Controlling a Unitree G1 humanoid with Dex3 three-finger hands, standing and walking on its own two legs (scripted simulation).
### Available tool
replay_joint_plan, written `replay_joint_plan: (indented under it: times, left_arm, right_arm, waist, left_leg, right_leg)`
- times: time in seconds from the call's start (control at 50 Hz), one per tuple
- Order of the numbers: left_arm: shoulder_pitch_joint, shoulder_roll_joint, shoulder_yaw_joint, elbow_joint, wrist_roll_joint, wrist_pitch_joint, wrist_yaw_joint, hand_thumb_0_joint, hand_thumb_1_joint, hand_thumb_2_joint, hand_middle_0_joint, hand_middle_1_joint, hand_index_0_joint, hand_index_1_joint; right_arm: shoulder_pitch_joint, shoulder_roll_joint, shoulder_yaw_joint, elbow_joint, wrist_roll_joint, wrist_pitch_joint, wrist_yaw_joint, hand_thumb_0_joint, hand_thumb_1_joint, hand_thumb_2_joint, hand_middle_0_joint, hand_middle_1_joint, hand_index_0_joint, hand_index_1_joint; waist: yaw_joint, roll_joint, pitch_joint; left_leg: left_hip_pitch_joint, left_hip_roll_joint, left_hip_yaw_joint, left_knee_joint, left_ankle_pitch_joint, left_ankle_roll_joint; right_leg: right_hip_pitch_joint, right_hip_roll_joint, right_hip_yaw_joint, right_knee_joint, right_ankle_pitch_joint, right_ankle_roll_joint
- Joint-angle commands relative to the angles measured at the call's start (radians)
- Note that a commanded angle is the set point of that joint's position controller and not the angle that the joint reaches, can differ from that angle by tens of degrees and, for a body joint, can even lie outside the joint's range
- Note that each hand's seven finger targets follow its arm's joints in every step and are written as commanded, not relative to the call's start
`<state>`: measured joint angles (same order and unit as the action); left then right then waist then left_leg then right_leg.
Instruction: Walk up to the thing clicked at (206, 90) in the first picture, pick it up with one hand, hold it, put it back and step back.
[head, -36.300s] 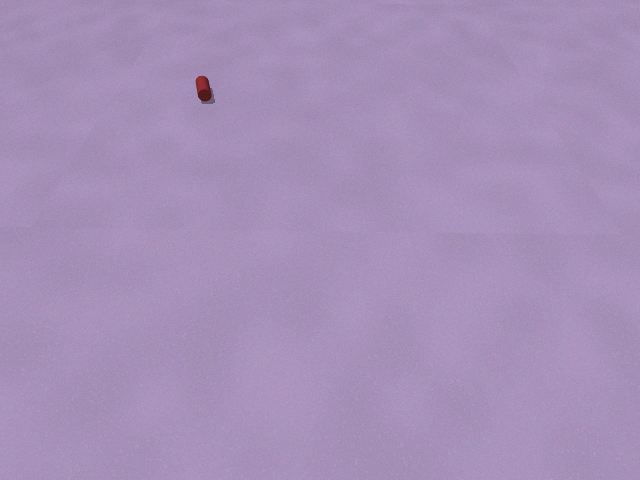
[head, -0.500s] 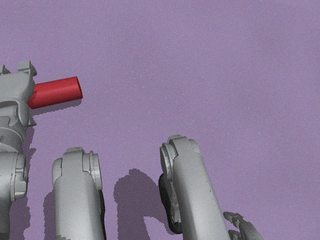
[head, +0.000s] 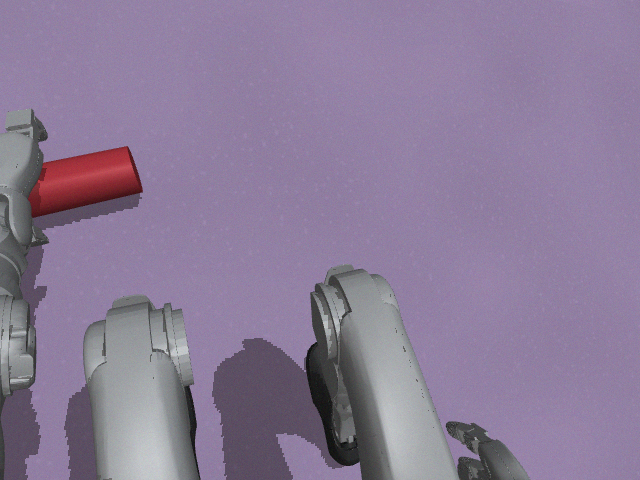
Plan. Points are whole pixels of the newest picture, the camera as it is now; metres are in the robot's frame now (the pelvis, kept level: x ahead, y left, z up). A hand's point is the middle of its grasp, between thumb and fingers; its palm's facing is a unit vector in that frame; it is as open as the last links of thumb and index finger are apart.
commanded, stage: rise first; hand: left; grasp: from above
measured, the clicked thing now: (82, 181) +0.52 +0.26 -0.29
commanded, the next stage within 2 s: approach in 1.34 s
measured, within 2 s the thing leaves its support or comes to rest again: neither
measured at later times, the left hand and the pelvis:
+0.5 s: hand (14, 188) +0.47 +0.30 -0.18, palm faces -0.43 -0.10 -0.90, open 14.0 cm; pelvis +0.00 +0.00 -0.01, yaw -1 degrees
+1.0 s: hand (11, 179) +0.48 +0.30 -0.17, palm faces -0.43 -0.10 -0.90, open 14.0 cm; pelvis +0.00 +0.00 +0.00, yaw -1 degrees
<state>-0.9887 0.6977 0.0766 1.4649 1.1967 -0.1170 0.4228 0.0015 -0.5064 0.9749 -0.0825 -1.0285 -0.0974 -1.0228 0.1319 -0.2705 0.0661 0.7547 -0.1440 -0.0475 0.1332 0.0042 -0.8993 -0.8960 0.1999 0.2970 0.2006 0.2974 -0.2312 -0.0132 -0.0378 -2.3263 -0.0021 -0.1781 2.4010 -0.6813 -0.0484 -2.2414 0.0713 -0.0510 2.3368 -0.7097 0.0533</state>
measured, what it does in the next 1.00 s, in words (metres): stands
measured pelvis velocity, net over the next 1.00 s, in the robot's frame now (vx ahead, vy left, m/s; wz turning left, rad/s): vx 0.00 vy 0.00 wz -0.02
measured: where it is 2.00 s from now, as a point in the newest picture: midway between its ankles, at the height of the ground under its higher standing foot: (262, 441)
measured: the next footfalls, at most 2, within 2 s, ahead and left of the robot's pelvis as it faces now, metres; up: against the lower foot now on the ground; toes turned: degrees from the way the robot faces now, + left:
none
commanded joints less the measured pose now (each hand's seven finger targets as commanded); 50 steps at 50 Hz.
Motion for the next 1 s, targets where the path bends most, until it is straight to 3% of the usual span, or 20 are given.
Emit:
replay_joint_plan:
  times: [0.0,0.04,0.06,0.16,0.22,0.24,0.32,0.38,0.44,0.54,0.58,0.6,0.72,0.74,0.8,0.84,0.98]
  left_arm:
    - [-0.335,0.219,0.012,-0.127,-0.005,0.009,0.035,0.0,-0.516,0.972,-0.079,-1.021,-0.087,-1.011]
    - [-0.322,0.214,0.0,-0.097,-0.009,0.014,0.032,0.0,-0.509,0.971,-0.085,-1.018,-0.092,-1.009]
    - [-0.352,0.238,0.016,-0.13,-0.008,0.012,0.034,0.0,-0.508,0.973,-0.085,-1.005,-0.091,-0.997]
    - [-0.346,0.239,0.003,-0.076,-0.01,0.01,0.022,0.0,-0.517,0.972,-0.08,-1.026,-0.089,-1.016]
    - [-0.366,0.285,0.023,-0.084,-0.006,0.003,0.024,0.0,-0.525,0.981,-0.078,-1.022,-0.083,-1.015]
    - [-0.35,0.265,0.01,-0.073,-0.002,0.003,0.021,0.0,-0.528,0.983,-0.08,-1.021,-0.085,-1.016]
    - [-0.367,0.293,0.026,-0.064,0.0,-0.001,0.03,0.0,-0.529,0.984,-0.079,-1.018,-0.083,-1.013]
    - [-0.376,0.296,0.015,-0.067,0.012,-0.003,0.025,0.0,-0.532,0.986,-0.08,-1.019,-0.082,-1.016]
    - [-0.382,0.291,0.007,-0.062,0.008,-0.003,0.021,0.0,-0.535,0.991,-0.073,-1.03,-0.076,-1.025]
    - [-0.379,0.322,0.018,-0.107,0.005,-0.005,0.018,0.0,-0.534,0.988,-0.078,-1.024,-0.081,-1.02]
    - [-0.382,0.309,0.018,-0.099,0.0,-0.001,0.016,0.0,-0.523,0.978,-0.07,-1.035,-0.079,-1.024]
    - [-0.378,0.319,0.02,-0.11,0.004,0.0,0.014,0.0,-0.537,0.987,-0.071,-1.034,-0.076,-1.028]
    - [-0.384,0.326,0.025,-0.143,-0.008,0.005,0.001,0.0,-0.542,0.99,-0.067,-1.038,-0.071,-1.033]
    - [-0.336,0.298,0.008,-0.098,-0.007,0.011,-0.005,0.0,-0.54,0.986,-0.07,-1.046,-0.076,-1.039]
    - [-0.346,0.278,0.001,-0.108,-0.014,0.015,-0.015,0.0,-0.516,0.969,-0.081,-1.039,-0.09,-1.029]
    - [-0.364,0.32,0.017,-0.148,-0.016,0.012,-0.018,0.0,-0.532,0.982,-0.081,-1.039,-0.086,-1.034]
    - [-0.372,0.303,0.012,-0.139,-0.013,0.012,-0.023,0.0,-0.529,0.974,-0.072,-1.05,-0.082,-1.039]
  right_arm:
    - [0.213,-0.235,-0.067,-0.009,0.004,-0.003,-0.012,0.0,-0.897,-0.899,0.2,0.3,0.2,0.3]
    - [0.207,-0.239,-0.065,-0.009,0.003,-0.003,-0.012,0.0,-0.896,-0.898,0.2,0.3,0.2,0.3]
    - [0.218,-0.245,-0.063,-0.009,0.004,-0.001,-0.014,0.0,-0.893,-0.897,0.2,0.3,0.2,0.3]
    - [0.22,-0.241,-0.05,-0.013,0.001,0.0,-0.01,0.0,-0.899,-0.899,0.2,0.3,0.2,0.3]
    - [0.218,-0.246,-0.042,-0.019,0.0,0.0,-0.013,0.0,-0.897,-0.899,0.2,0.3,0.2,0.3]
    - [0.218,-0.245,-0.039,-0.021,-0.002,-0.001,-0.012,0.0,-0.898,-0.899,0.2,0.3,0.2,0.3]
    - [0.212,-0.255,-0.032,-0.025,-0.001,-0.003,-0.014,0.0,-0.896,-0.899,0.2,0.3,0.2,0.3]
    - [0.21,-0.257,-0.028,-0.029,-0.003,-0.001,-0.015,0.0,-0.895,-0.899,0.2,0.3,0.2,0.3]
    - [0.218,-0.26,-0.022,-0.03,-0.007,-0.003,-0.013,0.0,-0.895,-0.898,0.2,0.3,0.2,0.3]
    - [0.225,-0.263,-0.02,-0.029,-0.006,-0.004,-0.012,0.0,-0.896,-0.899,0.2,0.3,0.2,0.3]
    - [0.231,-0.266,-0.021,-0.03,-0.007,-0.004,-0.01,0.0,-0.893,-0.897,0.2,0.3,0.2,0.3]
    - [0.228,-0.267,-0.023,-0.029,-0.005,-0.003,-0.01,0.0,-0.896,-0.898,0.2,0.3,0.2,0.3]
    - [0.236,-0.267,-0.026,-0.035,0.001,0.003,-0.008,0.0,-0.894,-0.898,0.2,0.3,0.2,0.3]
    - [0.229,-0.259,-0.026,-0.036,0.0,0.002,-0.005,0.0,-0.899,-0.899,0.2,0.3,0.2,0.3]
    - [0.244,-0.264,-0.028,-0.036,0.002,0.003,-0.005,0.0,-0.895,-0.898,0.2,0.3,0.2,0.3]
    - [0.241,-0.263,-0.03,-0.035,0.006,0.006,-0.004,0.0,-0.899,-0.9,0.2,0.3,0.2,0.3]
    - [0.237,-0.258,-0.028,-0.043,0.01,0.011,-0.004,0.0,-0.899,-0.9,0.2,0.3,0.2,0.3]
  waist:
    - [-0.024,0.305,-0.683]
    - [-0.029,0.281,-0.681]
    - [-0.025,0.283,-0.71]
    - [-0.038,0.268,-0.673]
    - [-0.033,0.273,-0.679]
    - [-0.04,0.274,-0.674]
    - [-0.038,0.307,-0.644]
    - [-0.042,0.327,-0.654]
    - [-0.061,0.322,-0.629]
    - [-0.047,0.351,-0.691]
    - [-0.057,0.342,-0.666]
    - [-0.045,0.361,-0.666]
    - [-0.042,0.349,-0.679]
    - [-0.043,0.339,-0.655]
    - [-0.057,0.307,-0.662]
    - [-0.036,0.337,-0.681]
    - [-0.048,0.315,-0.677]
  left_leg:
    - [0.524,0.011,0.131,-0.23,0.168,0.07]
    - [0.512,0.012,0.13,-0.22,0.186,0.074]
    - [0.523,0.011,0.131,-0.215,0.199,0.075]
    - [0.486,0.01,0.128,-0.211,0.181,0.077]
    - [0.47,0.008,0.127,-0.206,0.165,0.079]
    - [0.48,0.01,0.127,-0.204,0.173,0.078]
    - [0.491,0.009,0.121,-0.215,0.154,0.073]
    - [0.497,0.008,0.117,-0.222,0.137,0.07]
    - [0.484,0.009,0.116,-0.215,0.135,0.071]
    - [0.517,0.011,0.116,-0.205,0.186,0.069]
    - [0.515,0.012,0.11,-0.212,0.183,0.067]
    - [0.528,0.01,0.114,-0.216,0.186,0.064]
    - [0.508,0.009,0.117,-0.218,0.169,0.069]
    - [0.502,0.011,0.119,-0.218,0.168,0.069]
    - [0.51,0.013,0.113,-0.211,0.192,0.072]
    - [0.51,0.012,0.118,-0.218,0.2,0.071]
    - [0.505,0.01,0.117,-0.221,0.188,0.072]
  right_leg:
    - [0.319,0.001,-0.12,-0.233,0.248,-0.088]
    - [0.336,0.004,-0.118,-0.234,0.271,-0.085]
    - [0.345,0.001,-0.116,-0.236,0.284,-0.082]
    - [0.356,0.005,-0.119,-0.235,0.268,-0.082]
    - [0.358,0.006,-0.117,-0.236,0.25,-0.081]
    - [0.367,0.006,-0.117,-0.235,0.261,-0.08]
    - [0.312,0.005,-0.128,-0.222,0.237,-0.086]
    - [0.299,0.009,-0.134,-0.217,0.219,-0.09]
    - [0.303,0.007,-0.135,-0.222,0.222,-0.087]
    - [0.336,0.01,-0.134,-0.212,0.271,-0.085]
    - [0.313,0.007,-0.141,-0.206,0.266,-0.085]
    - [0.309,0.005,-0.139,-0.208,0.266,-0.088]
    - [0.323,0.007,-0.135,-0.221,0.254,-0.085]
    - [0.331,0.01,-0.132,-0.227,0.254,-0.085]
    - [0.342,0.008,-0.135,-0.231,0.28,-0.081]
    - [0.363,0.008,-0.128,-0.231,0.286,-0.081]
    - [0.358,0.008,-0.127,-0.241,0.276,-0.081]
